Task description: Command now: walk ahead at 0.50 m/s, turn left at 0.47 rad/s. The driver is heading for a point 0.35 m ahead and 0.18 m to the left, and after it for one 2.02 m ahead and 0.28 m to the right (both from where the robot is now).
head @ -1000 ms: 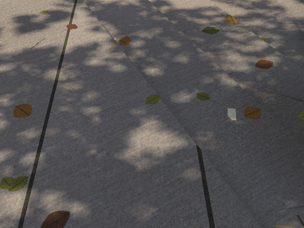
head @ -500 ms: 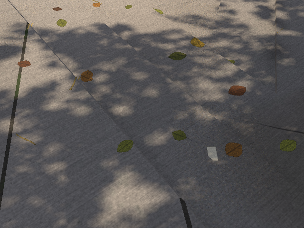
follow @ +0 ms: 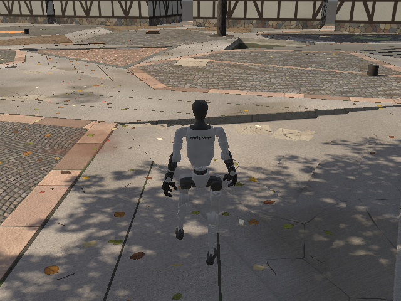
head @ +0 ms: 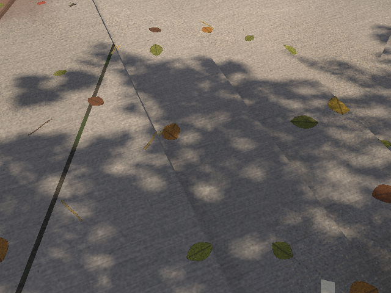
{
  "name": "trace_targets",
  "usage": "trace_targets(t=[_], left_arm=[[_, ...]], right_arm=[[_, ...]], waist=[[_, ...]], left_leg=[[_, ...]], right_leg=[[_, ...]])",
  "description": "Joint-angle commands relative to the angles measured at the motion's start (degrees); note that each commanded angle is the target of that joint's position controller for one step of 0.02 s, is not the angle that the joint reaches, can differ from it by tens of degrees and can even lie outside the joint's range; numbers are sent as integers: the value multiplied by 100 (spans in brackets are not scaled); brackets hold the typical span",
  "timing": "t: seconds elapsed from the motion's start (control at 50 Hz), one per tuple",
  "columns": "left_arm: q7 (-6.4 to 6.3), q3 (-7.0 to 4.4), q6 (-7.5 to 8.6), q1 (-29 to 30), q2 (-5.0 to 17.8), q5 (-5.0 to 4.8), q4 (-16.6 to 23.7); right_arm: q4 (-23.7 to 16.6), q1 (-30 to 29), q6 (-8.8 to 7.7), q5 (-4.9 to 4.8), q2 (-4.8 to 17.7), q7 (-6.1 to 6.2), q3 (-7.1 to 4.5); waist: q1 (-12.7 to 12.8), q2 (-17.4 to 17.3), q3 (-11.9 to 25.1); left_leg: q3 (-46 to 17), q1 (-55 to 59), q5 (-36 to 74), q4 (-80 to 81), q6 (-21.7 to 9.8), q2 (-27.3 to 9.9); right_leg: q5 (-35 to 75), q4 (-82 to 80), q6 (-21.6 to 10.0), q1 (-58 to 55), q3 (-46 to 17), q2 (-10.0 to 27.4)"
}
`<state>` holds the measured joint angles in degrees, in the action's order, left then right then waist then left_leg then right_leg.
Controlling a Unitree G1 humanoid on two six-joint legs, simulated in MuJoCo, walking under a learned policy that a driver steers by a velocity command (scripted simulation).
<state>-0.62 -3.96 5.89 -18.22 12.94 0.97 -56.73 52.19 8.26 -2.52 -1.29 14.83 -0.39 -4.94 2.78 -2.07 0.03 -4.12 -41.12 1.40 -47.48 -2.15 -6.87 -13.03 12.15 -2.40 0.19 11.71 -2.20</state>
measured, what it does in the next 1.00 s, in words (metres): walks ahead: left foot, then right foot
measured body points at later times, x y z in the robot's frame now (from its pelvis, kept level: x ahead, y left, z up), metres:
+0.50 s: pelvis +0.26 +0.07 +0.00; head +0.30 +0.10 +0.45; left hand +0.37 +0.37 -0.12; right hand +0.42 -0.17 -0.12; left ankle +0.24 +0.13 -0.74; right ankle +0.43 -0.07 -0.69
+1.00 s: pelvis +0.37 +0.09 -0.01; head +0.41 +0.09 +0.44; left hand +0.51 +0.38 -0.11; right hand +0.52 -0.18 -0.12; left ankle +0.40 +0.23 -0.73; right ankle +0.45 -0.01 -0.74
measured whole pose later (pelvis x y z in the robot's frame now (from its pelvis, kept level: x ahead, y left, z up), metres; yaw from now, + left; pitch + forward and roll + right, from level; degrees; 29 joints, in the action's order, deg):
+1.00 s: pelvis +0.37 +0.09 -0.01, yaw -2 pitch +4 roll +1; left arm -2.0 -4.8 -1.9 -9.6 17.1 -0.6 -40.4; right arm 44.9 6.1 0.1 -0.5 15.7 2.1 -3.3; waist 1.8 0.8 -1.5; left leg -6.0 -24.2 -19.4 -38.5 2.8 1.5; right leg -6.1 26.9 -1.5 24.0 -8.9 -5.2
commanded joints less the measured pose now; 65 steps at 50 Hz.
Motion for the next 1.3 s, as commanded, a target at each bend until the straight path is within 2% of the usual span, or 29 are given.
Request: trace_targets(t=[0.02, 0.12, 0.16, 0.18, 0.2, 0.22, 0.24, 0.26, 0.3, 0.36, 0.44, 0.5, 0.56, 0.64, 0.66, 0.68, 0.7, 0.72, 0.74, 0.78, 0.84, 0.96, 1.02, 1.04, 1.06, 1.08, 1.1, 1.14, 1.3], left_arm=[[-78, -168, 29, 70, 888, -49, 296], [-102, -255, -183, -28, 1136, -161, 287], [-145, -301, -269, 145, 1316, -188, 376], [-153, -292, -305, 291, 1345, -211, 429], [-161, -250, -274, 301, 1274, -154, 543], [-43, 37, -101, -232, 279, 48, 826], [39, 6, 177, 340, 649, -218, 1017], [76, -57, 308, 901, 895, -408, 1173], [-11, -114, 298, 874, 954, -160, 1065], [-40, -161, -23, 471, 857, -101, 999], [-32, 0, -144, 730, 483, -54, 1013], [64, -14, -109, 1083, 659, -132, 1021], [137, -48, -101, 1375, 809, -145, 1162], [266, -128, -131, 995, 971, -87, 1303], [247, -231, -127, 651, 1267, -42, 1274], [203, -349, -148, 401, 1719, -11, 1320], [165, -322, -229, 95, 1685, 52, 1321], [130, -205, -270, 170, 1288, 8, 1417], [90, -193, -314, 553, 1190, -62, 1567], [9, -158, -446, 937, 1109, -163, 1729], [-82, -229, -599, 997, 1228, -77, 1848], [-165, -322, -712, 964, 1333, -152, 2023], [-194, -312, -812, 1095, 1284, -214, 2135], [-208, -278, -835, 1000, 1157, -213, 2160], [-189, -198, -826, 950, 836, -181, 2275], [-144, -246, -733, 1001, 971, -153, 2449], [-102, -353, -684, 814, 1321, -121, 2325], [-116, -404, -781, 461, 1305, -151, 2001], [43, -149, -861, 1263, 752, -209, 2595]], right_arm=[[-508, -654, -56, 28, 88, -112, 54], [-943, -993, -46, -3, 209, -300, 45], [-900, -318, -25, -32, 520, -323, -110], [-712, 529, -26, -53, 810, -290, -272], [-496, 1469, 17, -39, 1321, -166, -491], [-477, 1445, -3, -73, 1883, -112, -561], [-655, 1606, -57, 44, 1572, -124, -430], [-685, 1315, -114, 115, 1209, -118, -329], [-919, 421, -148, 54, 797, -101, -217], [-1057, 60, -123, 152, 675, -21, -128], [-851, 175, -122, 162, 658, 93, -69], [-715, 299, -115, 223, 682, 133, -24], [-593, 276, -81, 278, 749, 162, -8], [-666, 64, 147, 62, 836, 325, -49], [-716, 197, 166, 88, 868, 380, -66], [-902, 314, 123, 238, 797, 385, -46], [-1015, 288, 97, 304, 535, 315, 50], [-937, 324, 109, 170, 669, 216, 38], [-963, 113, 171, 49, 661, 195, 31], [-1004, -138, 302, 138, 708, 272, -15], [-1035, -81, 330, 130, 482, 319, 37], [-1012, -3, 211, 74, 582, 278, 37], [-908, 388, 116, 63, 637, 192, -17], [-866, 600, 103, 118, 855, 189, -91], [-924, 634, 135, 282, 1357, 226, -202], [-1002, 427, 153, 497, 1467, 211, -223], [-1208, 76, 110, 487, 1171, 248, -140], [-1338, -329, 105, 268, 808, 299, -58], [-1285, 336, 296, 205, 1137, 392, -174]], waist=[[54, 375, -539], [-34, 537, -507], [-495, 794, 8], [-977, 737, 458], [-1368, 243, 996], [-632, -1255, 1423], [-920, -814, 2083], [-985, -490, 1359], [-466, 266, 610], [-42, 243, 496], [-136, -149, 574], [-383, -163, 572], [-475, -258, 356], [-162, -226, 266], [-72, 134, 585], [-177, 1061, 1021], [-58, 1960, 1544], [-40, 1298, 1894], [-85, 885, 1406], [-212, 334, 738], [-318, 916, 637], [-206, 1190, 880], [-429, 1207, 766], [-455, 968, 777], [-316, -261, 665], [-214, -1525, 413], [-123, -1103, 388], [25, -467, 322], [-560, -844, 424]], left_leg=[[322, -1, 359, 613, -36, 5], [866, 187, -727, 1086, -324, 345], [1189, 1270, -1275, 1047, -564, 792], [1216, 2469, -986, 1432, -762, 1036], [236, 4226, -1001, 1690, -1079, 599], [-2936, 6147, -1557, 2099, -2126, -870], [-4428, 6544, -1400, 3006, -2436, -1330], [-3405, 6110, -182, 2939, -2105, -1154], [-1839, 4330, 1678, 2754, -1681, -669], [-979, 3017, 2766, 2966, -1537, -469], [85, 2723, 3229, 3056, -1165, -9], [337, 3005, 2626, 3040, -952, 44], [231, 3427, 2332, 2814, -929, -241], [136, 3830, 2706, 1640, -692, -463], [358, 3574, 2484, 859, -387, -117], [745, 2561, 694, -571, 26, 648], [522, 888, -3740, -2069, 322, 1566], [-273, 703, -3997, -2651, 263, 1207], [-274, 439, -3642, -2813, 305, 1028], [-152, 527, -3093, -2110, 390, 751], [98, 1157, -2653, -742, 504, 890], [0, 1879, -2077, 777, 545, 980], [136, 2616, -1456, 2131, 333, 980], [-166, 3147, -1363, 2534, 145, 517], [-1451, 3578, -1385, 2954, -417, -765], [-2714, 3080, -687, 3367, -1216, -1629], [-2496, 2976, -351, 3271, -1358, -1649], [-1270, 3133, -32, 2917, -824, -925], [-154, 3818, 797, 2796, -1027, -935]], right_leg=[[1650, -616, -612, 241, -280, 1663], [3677, 261, -489, -702, 69, 1952], [5552, 1420, -350, -723, 199, 1918], [5592, 2539, -186, -376, 306, 1734], [4081, 4251, 91, 935, 325, 1495], [-1585, 6284, 447, 3565, -186, 282], [-2211, 7029, 406, 4320, -1508, -38], [-1794, 6992, 275, 4742, -1655, 282], [-1153, 6087, 283, 4078, -1597, 726], [-873, 5335, 441, 3135, -1441, 865], [690, 3555, 465, 2646, -1162, 743], [1997, 2742, 384, 2464, -1132, 599], [1569, 2422, 263, 2712, -1207, 501], [719, 1774, -122, 2708, -1037, 331], [2452, 1556, -370, 1902, -1439, 483], [4592, 1588, -978, 771, -2623, 1261], [5301, 1168, -2052, -480, -4370, 2282], [3999, 1085, -1953, -526, -4465, 2231], [3145, 1019, -1705, -78, -4022, 2001], [1798, 692, -1300, 980, -3485, 1625], [1136, 498, -1078, 1551, -3123, 1085], [399, 559, -931, 1541, -3516, 1008], [43, 818, -649, 1788, -3611, 774], [-373, 1184, -414, 2188, -3438, 538], [-1356, 2405, -91, 3172, -2638, -96], [-2195, 3777, 150, 3812, -1903, -556], [-1948, 4771, 274, 3748, -2131, -227], [-1284, 5422, 460, 3800, -1955, -135], [-848, 4118, 800, 3457, -1250, 307]])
